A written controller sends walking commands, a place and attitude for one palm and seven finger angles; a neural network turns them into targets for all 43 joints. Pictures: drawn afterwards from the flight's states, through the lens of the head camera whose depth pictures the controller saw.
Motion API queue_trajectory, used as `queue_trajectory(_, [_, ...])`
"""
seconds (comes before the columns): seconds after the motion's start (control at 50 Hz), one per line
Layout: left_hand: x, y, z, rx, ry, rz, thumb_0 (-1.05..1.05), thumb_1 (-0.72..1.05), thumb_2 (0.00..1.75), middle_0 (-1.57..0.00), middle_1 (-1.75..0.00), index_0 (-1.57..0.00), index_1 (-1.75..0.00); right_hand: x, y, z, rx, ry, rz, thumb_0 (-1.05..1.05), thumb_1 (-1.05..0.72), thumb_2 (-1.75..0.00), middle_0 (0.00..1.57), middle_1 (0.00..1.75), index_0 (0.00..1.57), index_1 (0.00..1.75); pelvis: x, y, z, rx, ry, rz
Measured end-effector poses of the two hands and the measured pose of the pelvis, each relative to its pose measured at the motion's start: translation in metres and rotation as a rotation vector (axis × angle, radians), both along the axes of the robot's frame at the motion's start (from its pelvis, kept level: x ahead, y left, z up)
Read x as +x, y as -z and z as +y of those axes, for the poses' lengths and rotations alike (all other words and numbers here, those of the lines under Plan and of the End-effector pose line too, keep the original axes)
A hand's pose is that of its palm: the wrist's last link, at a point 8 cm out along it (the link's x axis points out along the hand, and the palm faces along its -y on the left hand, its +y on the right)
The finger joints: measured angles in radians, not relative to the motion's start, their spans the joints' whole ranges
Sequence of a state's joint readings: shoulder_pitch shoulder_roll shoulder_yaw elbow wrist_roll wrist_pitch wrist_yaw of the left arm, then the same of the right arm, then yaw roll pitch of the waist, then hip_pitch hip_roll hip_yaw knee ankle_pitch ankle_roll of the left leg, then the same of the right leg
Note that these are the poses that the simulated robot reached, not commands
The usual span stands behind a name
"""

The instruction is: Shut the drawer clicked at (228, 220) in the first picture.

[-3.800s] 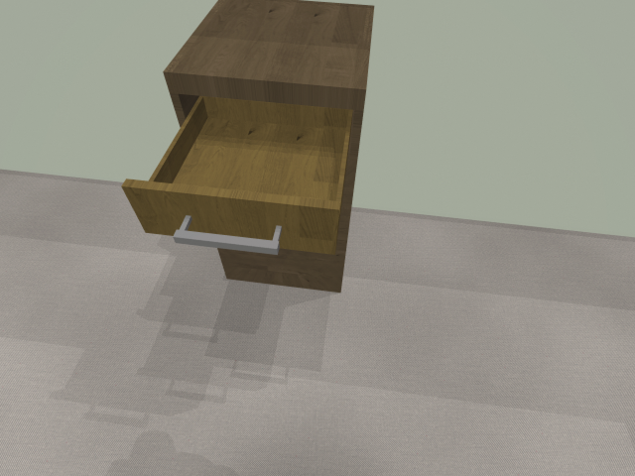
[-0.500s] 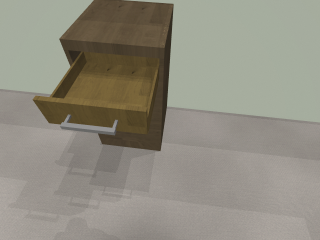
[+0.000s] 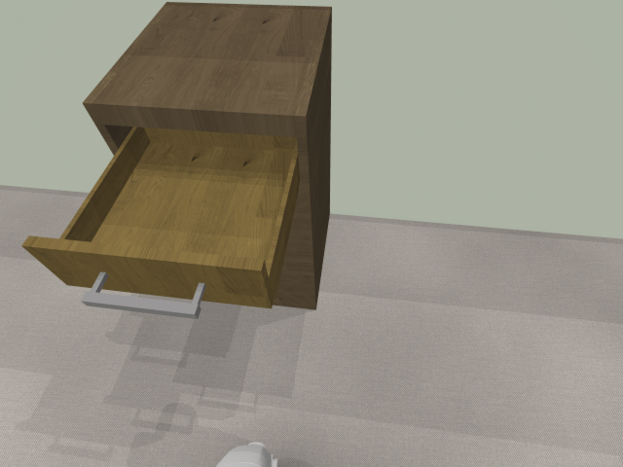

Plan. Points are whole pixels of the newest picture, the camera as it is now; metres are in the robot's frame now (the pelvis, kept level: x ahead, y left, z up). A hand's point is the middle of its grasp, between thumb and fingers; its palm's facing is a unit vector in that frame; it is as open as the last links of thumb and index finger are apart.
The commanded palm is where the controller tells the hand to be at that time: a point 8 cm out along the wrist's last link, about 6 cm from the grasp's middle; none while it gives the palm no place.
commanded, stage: come to a stop and stand still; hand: left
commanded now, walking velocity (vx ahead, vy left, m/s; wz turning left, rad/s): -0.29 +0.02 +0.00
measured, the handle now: (146, 294) +0.36 +0.30 -0.07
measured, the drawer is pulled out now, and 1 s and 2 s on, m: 0.30 0.30 0.30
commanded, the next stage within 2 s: look again from close up in 1.92 s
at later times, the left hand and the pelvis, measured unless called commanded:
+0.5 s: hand out of the picture +0.07 +0.17 -0.15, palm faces +0.04 -0.94 -0.33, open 7.4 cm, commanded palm none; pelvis +0.00 -0.03 -0.01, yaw -1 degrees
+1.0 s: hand out of the picture -0.04 +0.16 -0.18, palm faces +0.00 -0.98 -0.19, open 7.4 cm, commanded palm none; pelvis -0.02 -0.01 -0.01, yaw +0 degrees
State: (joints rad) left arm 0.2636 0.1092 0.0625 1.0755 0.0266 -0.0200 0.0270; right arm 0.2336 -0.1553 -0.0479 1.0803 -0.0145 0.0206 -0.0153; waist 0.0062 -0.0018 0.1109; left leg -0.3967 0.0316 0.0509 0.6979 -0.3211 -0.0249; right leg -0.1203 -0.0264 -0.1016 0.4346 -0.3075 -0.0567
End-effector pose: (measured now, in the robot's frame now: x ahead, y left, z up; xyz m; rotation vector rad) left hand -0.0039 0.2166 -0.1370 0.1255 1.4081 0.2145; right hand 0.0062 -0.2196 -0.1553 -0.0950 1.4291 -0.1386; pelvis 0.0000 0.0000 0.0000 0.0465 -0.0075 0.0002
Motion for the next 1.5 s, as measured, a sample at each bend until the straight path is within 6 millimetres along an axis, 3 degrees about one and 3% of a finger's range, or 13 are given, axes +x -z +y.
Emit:
queue_trajectory(0.08, [0.007,0.016,0.0,-0.03,-0.016,0.042,0.0,0.91,0.89,-0.2,-0.3,-0.2,-0.3,0.056,0.003,-0.003,-0.045,-0.026,-0.1,0.0,-0.91,-0.9,0.2,0.3,0.2,0.3,0.017,0.011,0.009,-0.022,0.008,-0.013])
queue_trajectory(0.14, [0.019,0.028,0.007,-0.023,-0.004,0.048,0.0,0.91,0.89,-0.2,-0.3,-0.2,-0.3,0.085,0.004,-0.004,-0.07,-0.033,-0.167,0.0,-0.91,-0.9,0.2,0.3,0.2,0.3,0.022,0.019,0.01,-0.011,0.018,-0.02])
queue_trajectory(0.22, [0.044,0.024,0.016,0.018,0.002,-0.01,0.01,0.91,0.89,-0.2,-0.3,-0.2,-0.3,0.102,0.006,-0.008,-0.071,-0.062,-0.201,0.0,-0.91,-0.9,0.2,0.3,0.2,0.3,0.016,0.019,0.003,-0.008,0.012,-0.015])
queue_trajectory(0.32, [0.066,0.012,0.02,0.095,0.043,-0.12,0.0,0.91,0.89,-0.2,-0.3,-0.2,-0.3,0.107,0.019,-0.023,-0.03,-0.063,-0.226,0.0,-0.9,-0.9,0.2,0.3,0.2,0.3,0.008,0.026,-0.016,-0.001,0.017,-0.008])
queue_trajectory(0.48, [0.067,-0.017,0.003,0.143,0.104,-0.256,0.0,0.91,0.89,-0.2,-0.3,-0.2,-0.3,0.101,-0.002,-0.045,-0.009,0.0,-0.34,0.01,-0.91,-0.9,0.2,0.3,0.2,0.3,0.003,0.015,-0.029,-0.011,0.017,-0.04])
queue_trajectory(0.6, [0.062,-0.014,-0.007,0.091,0.118,-0.309,0.01,0.91,0.89,-0.2,-0.3,-0.2,-0.3,0.083,-0.016,-0.042,-0.016,-0.027,-0.369,0.01,-0.91,-0.9,0.2,0.3,0.2,0.3,-0.012,0.012,-0.032,-0.027,-0.004,-0.042])
queue_trajectory(0.72, [0.043,0.001,-0.013,0.021,0.092,-0.278,0.01,0.91,0.89,-0.2,-0.3,-0.2,-0.3,0.029,-0.013,-0.036,-0.044,-0.068,-0.248,0.0,-0.91,-0.9,0.2,0.3,0.2,0.3,-0.023,0.011,-0.029,-0.056,-0.011,-0.024])
queue_trajectory(0.88, [-0.009,0.01,-0.01,-0.016,0.087,-0.11,0.01,0.91,0.89,-0.2,-0.3,-0.2,-0.3,-0.051,-0.011,-0.033,-0.059,-0.019,-0.042,0.01,-0.91,-0.9,0.2,0.3,0.2,0.3,-0.025,0.006,-0.022,-0.053,0.005,-0.004])
queue_trajectory(1.02, [-0.037,0.016,-0.003,-0.029,0.07,0.009,0.01,0.91,0.89,-0.2,-0.3,-0.2,-0.3,-0.087,-0.013,-0.016,-0.054,0.013,0.08,0.01,-0.91,-0.9,0.2,0.3,0.2,0.3,-0.018,0.006,-0.013,-0.059,0.009,0.004])
queue_trajectory(1.14, [-0.034,0.017,-0.001,-0.047,0.067,0.041,0.01,0.91,0.89,-0.2,-0.3,-0.2,-0.3,-0.079,-0.012,0.005,-0.03,0.018,0.095,0.01,-0.91,-0.9,0.2,0.3,0.2,0.3,-0.007,0.005,-0.004,-0.057,0.009,0.013])
queue_trajectory(1.3, [-0.009,0.019,-0.004,-0.074,0.075,0.019,0.0,0.91,0.89,-0.2,-0.3,-0.2,-0.3,-0.026,-0.007,0.026,-0.009,0.002,0.003,0.0,-0.9,-0.9,0.2,0.3,0.2,0.3,0.009,0.004,0.008,-0.056,0.016,0.014])
queue_trajectory(1.5, [0.023,0.023,0.008,-0.074,0.09,-0.001,0.01,0.92,0.89,-0.2,-0.3,-0.2,-0.3,0.015,-0.011,0.019,-0.07,-0.003,-0.058,0.02,-0.92,-0.9,0.2,0.3,0.2,0.3,0.029,0.006,0.02,-0.056,0.026,0.006])
